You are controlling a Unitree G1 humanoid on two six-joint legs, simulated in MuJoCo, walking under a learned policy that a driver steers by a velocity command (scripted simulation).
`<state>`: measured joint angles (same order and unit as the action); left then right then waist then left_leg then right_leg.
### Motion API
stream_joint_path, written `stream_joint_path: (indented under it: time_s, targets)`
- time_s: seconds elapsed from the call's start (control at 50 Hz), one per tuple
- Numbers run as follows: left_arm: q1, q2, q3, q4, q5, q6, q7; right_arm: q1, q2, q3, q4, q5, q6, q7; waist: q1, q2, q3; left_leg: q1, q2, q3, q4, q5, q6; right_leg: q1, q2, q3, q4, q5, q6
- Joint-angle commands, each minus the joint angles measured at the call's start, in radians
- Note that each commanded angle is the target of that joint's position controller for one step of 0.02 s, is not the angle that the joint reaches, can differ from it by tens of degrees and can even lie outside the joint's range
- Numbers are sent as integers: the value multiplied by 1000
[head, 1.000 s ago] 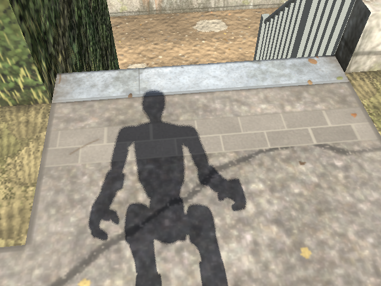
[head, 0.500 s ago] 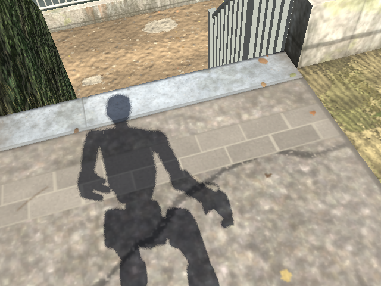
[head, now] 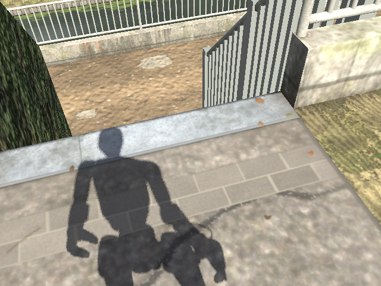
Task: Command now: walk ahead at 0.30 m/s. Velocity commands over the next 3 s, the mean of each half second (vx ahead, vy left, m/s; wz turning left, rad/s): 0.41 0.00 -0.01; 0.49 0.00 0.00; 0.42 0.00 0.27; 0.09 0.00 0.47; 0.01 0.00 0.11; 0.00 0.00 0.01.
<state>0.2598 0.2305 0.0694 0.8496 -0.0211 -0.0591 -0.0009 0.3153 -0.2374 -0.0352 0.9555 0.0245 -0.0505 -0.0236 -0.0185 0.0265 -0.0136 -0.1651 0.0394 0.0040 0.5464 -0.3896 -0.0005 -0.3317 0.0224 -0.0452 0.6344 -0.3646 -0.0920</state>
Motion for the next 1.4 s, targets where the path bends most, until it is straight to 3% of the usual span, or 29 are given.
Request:
stream_joint_path:
  time_s: [0.02,0.04,0.06,0.08,0.12,0.16,0.3,0.44,0.48,0.52,0.54,0.56,0.6,0.64,0.7,0.76,0.88,1.02,1.06,1.1,1.12,1.14,1.16,1.18,1.2,1.24,1.26,1.32,1.4]
  targets:
    - [23,67,25,-23,-3,-38,-8,-93,-166,-39,-64,12,-17,8,68,94,79,-146,179,-211,-227,5,153,155,7,-16,-140,111,-14]
    - [126,110,44,10,-1,-35,-4,-125,-141,-32,-75,7,-21,9,113,42,35,-216,118,-124,-84,142,109,295,-35,64,-173,125,-28]
    - [246,210,74,37,0,-35,2,-137,-76,-16,-107,1,-33,10,131,-226,-3,-421,-29,47,262,149,25,470,-220,402,-314,33,-126]
    - [322,213,66,41,6,-43,-9,-158,-89,-17,-130,-3,-51,6,160,-318,-35,-590,-79,-23,513,-130,12,559,-378,724,-433,58,-232]
    - [183,117,28,4,20,-54,-10,-135,-121,-28,-114,25,-64,26,77,-136,23,-682,28,-94,665,-34,69,496,-352,558,-413,85,-185]
    - [121,101,15,-10,16,-50,-14,-164,-111,-34,-111,6,-64,33,54,-69,59,-669,86,-75,584,120,82,425,-294,401,-461,185,-130]
    - [183,132,9,34,19,-29,12,-332,-39,-12,-168,-11,-44,49,73,-87,97,-572,56,11,207,377,6,299,-206,153,-524,421,-105]
    - [213,149,17,88,0,-27,18,-449,-83,-14,-226,2,-53,71,66,-108,137,-482,21,4,-11,418,61,388,-275,117,-493,448,-79]
    - [184,171,25,86,5,-18,19,-376,-119,-31,-213,0,-57,74,16,-133,71,-355,-19,33,-16,354,93,432,-280,101,-387,707,-58]
    - [159,160,18,78,17,-3,20,-89,-188,-72,-131,0,-50,61,-123,-132,-106,37,-58,56,-2,328,144,330,-207,44,-38,906,-10]
    - [187,117,0,56,36,-2,20,89,-267,-90,-98,-13,-44,49,-157,27,-255,351,161,-215,6,273,208,80,-133,9,314,534,22]
    - [331,-31,-38,68,13,-25,6,119,-288,-89,-79,-23,-47,62,-64,297,-398,601,356,-743,-195,-36,362,-258,52,113,624,-189,69]
    - [127,146,2,32,-32,-62,2,-25,-152,-53,-101,-8,-56,62,-78,118,-142,370,291,-597,-296,-72,262,-418,-52,171,729,-84,27]
    - [53,140,11,18,-3,-60,20,-150,-117,-41,-120,-27,-65,66,-7,-12,-32,86,224,-385,-340,173,230,-315,-143,141,622,76,25]
    - [102,88,9,28,2,-27,23,-142,-94,-34,-96,-32,-75,67,46,39,-17,-37,172,-252,-407,264,239,-226,-184,138,532,122,36]
    - [-6,95,12,-9,14,-14,26,-86,-138,-42,-72,-29,-74,49,31,14,41,-41,171,-195,-447,327,248,-337,-199,123,397,234,68]
    - [-216,69,-3,-65,15,-31,7,27,-159,-39,-37,-15,-56,25,-37,13,69,36,127,-84,-450,400,193,-350,-149,67,47,508,82]
    - [-376,79,-17,-136,0,-50,-39,126,-176,-45,13,-11,-20,19,-66,31,102,266,214,-93,-338,522,190,-377,-99,46,-122,374,45]
    - [-297,119,-3,-122,0,-54,-43,92,-194,-51,5,-9,-13,16,-9,65,47,287,214,-81,-248,758,168,-234,-57,18,-140,297,13]
    - [3,205,41,-36,9,-56,-31,57,-169,-39,-14,-14,-7,16,138,56,-142,131,131,-28,93,896,121,231,-56,27,-143,345,-56]
    - [169,305,66,-9,35,-53,-20,129,-81,-10,-42,-25,-21,24,147,-118,-321,-248,11,21,486,513,58,671,-328,386,-123,311,-180]
    - [197,262,53,7,21,-44,-21,184,-29,8,-18,-9,-42,30,134,-281,-445,-475,-106,-78,731,-167,37,817,-466,746,-269,177,-266]
    - [142,191,30,0,15,-43,-18,98,-153,-27,-33,22,-58,31,148,-193,-309,-568,-45,-158,814,-152,55,705,-429,649,-307,109,-208]
    - [57,157,19,-16,16,-42,-13,13,-173,-35,-63,36,-63,28,124,-151,-172,-589,10,-122,796,-64,63,544,-393,484,-334,138,-161]
    - [-15,123,8,-18,19,-47,-16,-26,-155,-37,-69,28,-58,20,88,-82,-81,-554,52,-106,725,14,59,387,-349,375,-384,181,-132]
    - [-79,84,0,-12,31,-58,-21,12,-114,-45,-57,14,-27,14,26,-118,-14,-448,97,-114,644,103,54,219,-288,235,-459,214,-97]
    - [2,-5,-26,9,122,-66,2,88,49,21,-22,-162,-45,65,15,-92,51,-445,79,-144,664,173,78,143,-301,235,-503,200,-148]
    - [-8,29,-18,13,124,-81,-12,21,-30,-4,-27,-97,-60,116,11,-76,47,-540,66,-137,548,312,87,186,-279,61,-520,384,-164]
    - [-3,87,-12,21,111,-88,-11,-126,-17,14,-101,-85,-43,125,-5,-81,1,-439,73,-20,295,445,14,150,-248,-139,-470,911,-146]
